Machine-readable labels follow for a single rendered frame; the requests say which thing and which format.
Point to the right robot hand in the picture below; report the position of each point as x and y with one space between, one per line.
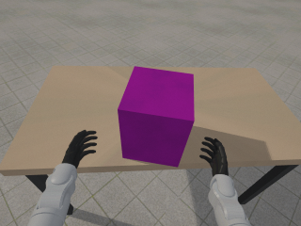
218 160

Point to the left robot hand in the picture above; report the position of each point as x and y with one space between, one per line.
76 152

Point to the table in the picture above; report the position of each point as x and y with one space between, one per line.
234 105

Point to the carton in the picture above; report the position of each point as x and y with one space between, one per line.
156 115

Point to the robot left forearm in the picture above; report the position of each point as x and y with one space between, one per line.
53 204

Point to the robot right forearm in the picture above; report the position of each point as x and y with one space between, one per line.
224 199

